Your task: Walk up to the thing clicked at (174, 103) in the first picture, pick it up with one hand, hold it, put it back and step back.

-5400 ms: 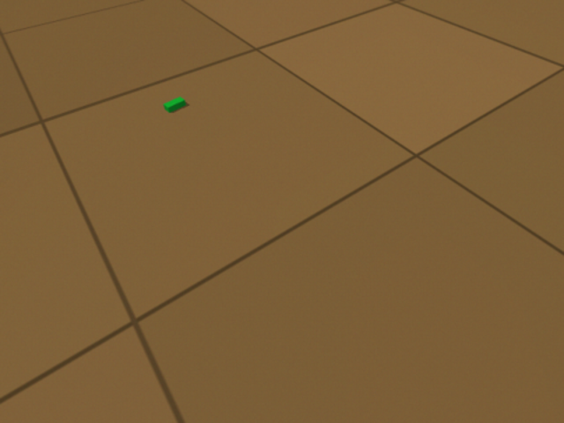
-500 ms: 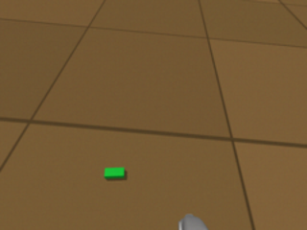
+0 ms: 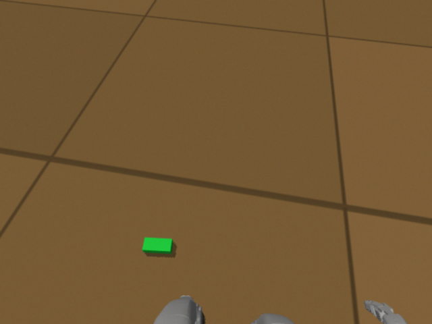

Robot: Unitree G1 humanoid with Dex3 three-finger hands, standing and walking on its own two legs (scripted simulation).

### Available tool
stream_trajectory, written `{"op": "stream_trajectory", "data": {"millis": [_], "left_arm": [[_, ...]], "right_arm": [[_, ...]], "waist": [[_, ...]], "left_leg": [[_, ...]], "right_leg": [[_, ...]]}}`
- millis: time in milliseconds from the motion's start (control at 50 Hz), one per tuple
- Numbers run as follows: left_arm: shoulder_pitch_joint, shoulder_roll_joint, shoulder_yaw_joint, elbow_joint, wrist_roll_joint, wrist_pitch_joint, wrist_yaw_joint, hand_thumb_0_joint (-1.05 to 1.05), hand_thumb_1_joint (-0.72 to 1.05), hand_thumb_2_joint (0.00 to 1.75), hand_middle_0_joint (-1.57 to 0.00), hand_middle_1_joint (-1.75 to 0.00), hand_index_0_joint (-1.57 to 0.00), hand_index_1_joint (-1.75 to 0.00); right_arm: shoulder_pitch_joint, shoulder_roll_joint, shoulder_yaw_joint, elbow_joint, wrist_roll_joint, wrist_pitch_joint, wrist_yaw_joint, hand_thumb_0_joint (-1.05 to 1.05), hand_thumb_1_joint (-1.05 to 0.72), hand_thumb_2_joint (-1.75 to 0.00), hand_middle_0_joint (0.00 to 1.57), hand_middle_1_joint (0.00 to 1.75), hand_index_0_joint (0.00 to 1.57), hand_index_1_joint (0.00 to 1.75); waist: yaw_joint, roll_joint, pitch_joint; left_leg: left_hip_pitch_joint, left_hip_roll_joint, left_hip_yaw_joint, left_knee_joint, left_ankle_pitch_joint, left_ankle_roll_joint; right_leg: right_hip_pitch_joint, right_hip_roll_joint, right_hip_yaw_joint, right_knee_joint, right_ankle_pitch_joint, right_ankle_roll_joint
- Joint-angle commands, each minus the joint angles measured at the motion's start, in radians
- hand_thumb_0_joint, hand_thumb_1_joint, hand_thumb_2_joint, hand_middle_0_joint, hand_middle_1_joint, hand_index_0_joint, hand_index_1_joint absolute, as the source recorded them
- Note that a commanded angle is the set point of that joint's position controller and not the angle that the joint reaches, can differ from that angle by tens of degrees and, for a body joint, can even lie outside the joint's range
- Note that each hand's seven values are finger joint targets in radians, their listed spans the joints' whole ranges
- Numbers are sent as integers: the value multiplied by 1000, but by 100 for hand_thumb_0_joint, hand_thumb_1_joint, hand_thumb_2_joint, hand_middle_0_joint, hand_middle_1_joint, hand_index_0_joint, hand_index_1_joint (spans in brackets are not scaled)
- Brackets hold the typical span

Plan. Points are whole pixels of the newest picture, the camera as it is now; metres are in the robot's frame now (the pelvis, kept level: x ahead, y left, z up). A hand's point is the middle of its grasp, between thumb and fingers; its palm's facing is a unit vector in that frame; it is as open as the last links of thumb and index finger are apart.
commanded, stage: walk up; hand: left
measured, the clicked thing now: (158, 245) +0.47 +0.28 -0.73
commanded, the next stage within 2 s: none
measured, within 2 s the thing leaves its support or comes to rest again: neither
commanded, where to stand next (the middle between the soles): +0.08 +0.03 m, yaw +1 degrees
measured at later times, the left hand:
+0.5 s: hand out of the picture +0.11 +0.27 -0.12, palm faces -0.01 -0.92 -0.39, open 7.4 cm
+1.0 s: hand out of the picture +0.07 +0.26 -0.13, palm faces +0.01 -0.94 -0.34, open 7.4 cm
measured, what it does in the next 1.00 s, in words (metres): stands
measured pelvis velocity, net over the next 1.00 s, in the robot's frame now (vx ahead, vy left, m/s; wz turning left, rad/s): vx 0.02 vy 0.00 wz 0.04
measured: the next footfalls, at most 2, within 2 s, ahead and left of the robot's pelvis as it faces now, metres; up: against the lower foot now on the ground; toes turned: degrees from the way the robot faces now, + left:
left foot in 1.82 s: -0.01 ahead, +0.14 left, +0.00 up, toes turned +5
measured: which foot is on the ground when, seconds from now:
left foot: down 0.00-1.00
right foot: down 0.00-1.00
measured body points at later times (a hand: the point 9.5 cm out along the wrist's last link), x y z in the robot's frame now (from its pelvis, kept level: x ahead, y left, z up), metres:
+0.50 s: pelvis +0.01 +0.00 +0.02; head +0.03 +0.00 +0.47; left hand +0.11 +0.32 -0.10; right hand +0.11 -0.31 -0.10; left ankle +0.08 +0.10 -0.71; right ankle +0.00 -0.15 -0.71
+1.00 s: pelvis +0.02 +0.00 +0.03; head +0.03 +0.01 +0.48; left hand +0.07 +0.31 -0.10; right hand +0.13 -0.29 -0.09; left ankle +0.08 +0.10 -0.71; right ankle +0.00 -0.15 -0.71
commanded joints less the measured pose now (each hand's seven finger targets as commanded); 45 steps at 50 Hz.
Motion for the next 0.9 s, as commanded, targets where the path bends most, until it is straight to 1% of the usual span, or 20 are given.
{"op": "stream_trajectory", "data": {"millis": [0,20,40,60,80,100,120,140,160,180,200,220,240,260,280,340,400,500,600,880], "left_arm": [[11,218,53,-47,-2,-11,26,0,90,90,-20,-30,-20,-30],[31,207,50,-22,-4,-19,27,0,90,90,-20,-30,-20,-30],[72,197,51,10,-4,-29,27,0,90,90,-20,-30,-20,-30],[80,207,54,32,6,-38,31,0,90,90,-20,-30,-20,-30],[58,256,65,35,24,-49,39,0,90,90,-20,-30,-20,-30],[-21,338,80,11,34,-56,44,0,90,90,-20,-30,-20,-30],[-115,377,85,1,34,-52,43,0,90,90,-20,-30,-20,-30],[-153,336,73,-9,35,-57,40,0,90,90,-20,-30,-20,-30],[-168,310,64,-1,29,-59,42,0,90,90,-20,-30,-20,-30],[-182,292,56,7,30,-60,40,0,90,90,-20,-30,-20,-30],[-187,267,50,17,28,-61,36,0,90,90,-20,-30,-20,-30],[-166,252,45,18,25,-59,32,0,90,90,-20,-30,-20,-30],[-151,238,39,35,18,-55,29,0,90,90,-20,-30,-20,-30],[-171,239,37,43,22,-52,28,0,90,90,-20,-30,-20,-30],[-196,237,36,49,25,-50,27,0,90,90,-20,-30,-20,-30],[-228,239,29,71,20,-43,26,0,90,90,-20,-30,-20,-30],[-226,231,24,105,18,-40,23,0,90,90,-20,-30,-20,-30],[-238,225,20,134,16,-29,14,0,90,90,-20,-30,-20,-30],[-230,217,23,163,22,-32,11,0,90,90,-20,-30,-20,-30],[-205,202,24,191,33,-35,13,0,90,90,-20,-30,-20,-30]], "right_arm": [[0,-271,-64,-43,2,3,-32,0,-90,-90,20,30,20,30],[-42,-269,-62,-38,-2,10,-29,0,-90,-90,20,30,20,30],[-83,-259,-55,-32,-2,20,-24,0,-90,-90,20,30,20,30],[-101,-240,-49,-31,-1,30,-18,0,-90,-90,20,30,20,30],[-103,-200,-38,-35,5,39,-10,0,-90,-90,20,30,20,30],[-107,-167,-34,-39,4,46,-3,0,-90,-90,20,30,20,30],[-119,-207,-53,-18,1,55,-7,0,-90,-90,20,30,20,30],[-106,-210,-57,3,-3,55,-1,0,-90,-90,20,30,20,30],[-116,-202,-52,15,-1,51,5,0,-90,-90,20,30,20,30],[-115,-190,-52,32,1,44,8,0,-90,-90,20,30,20,30],[-109,-190,-54,52,-2,37,9,0,-90,-90,20,30,20,30],[-120,-219,-58,46,-8,31,11,0,-90,-90,20,30,20,30],[-138,-216,-50,58,-1,28,15,0,-90,-90,20,30,20,30],[-146,-208,-45,66,0,33,18,0,-90,-90,20,30,20,30],[-156,-198,-38,81,1,37,19,0,-90,-90,20,30,20,30],[-177,-209,-30,113,-6,43,17,0,-90,-90,20,30,20,30],[-195,-209,-27,141,-8,42,19,0,-90,-90,20,30,20,30],[-201,-217,-29,169,-14,45,21,0,-90,-90,20,30,20,30],[-199,-199,-27,183,-13,42,22,0,-90,-90,20,30,20,30],[-178,-186,-40,178,-13,47,19,0,-90,-90,20,30,20,30]], "waist": [[-27,98,-257],[-10,135,-236],[16,150,-233],[23,128,-235],[21,41,-222],[-6,-84,-164],[-29,-134,-124],[-48,-89,-109],[-51,-50,-111],[-55,-50,-126],[-56,-67,-161],[-46,-47,-212],[-27,-23,-238],[-32,-33,-235],[-35,-38,-226],[-36,-2,-211],[-24,15,-205],[-25,52,-174],[-24,48,-195],[-42,50,-168]], "left_leg": [[220,308,-362,-208,383,218],[179,263,-302,-181,353,171],[126,210,-233,-140,327,125],[98,169,-193,-91,294,84],[37,128,-153,-12,259,26],[-36,50,-106,38,95,-26],[49,49,-80,108,-217,-34],[80,57,-83,87,-204,-37],[89,63,-83,2,-81,-36],[142,74,-81,-71,108,-31],[217,87,-96,-105,251,-12],[277,114,-149,-123,296,10],[268,130,-168,-125,276,21],[243,127,-167,-146,219,16],[241,121,-156,-172,196,5],[228,125,-170,-246,152,-3],[238,135,-180,-293,183,-7],[223,144,-211,-415,-43,-19],[259,143,-199,-428,36,-30],[272,137,-197,-458,0,-40]], "right_leg": [[-69,-41,114,43,-130,-35],[-23,-34,95,-99,-23,-45],[65,-9,67,-255,124,-38],[115,-1,79,-347,256,-38],[134,-93,217,-396,335,-62],[58,-261,431,-491,275,-136],[-71,-354,466,-492,315,-226],[-62,-320,415,-446,375,-222],[-33,-263,322,-411,423,-181],[-23,-213,249,-390,451,-133],[-22,-170,194,-363,498,-91],[-29,-124,156,-346,451,-54],[13,-94,132,-376,344,-33],[46,-95,140,-410,266,-31],[63,-103,149,-430,245,-36],[103,-100,141,-450,265,-41],[138,-90,119,-483,280,-38],[156,-80,103,-534,197,-37],[188,-94,105,-593,251,-35],[171,-99,93,-636,248,-27]]}}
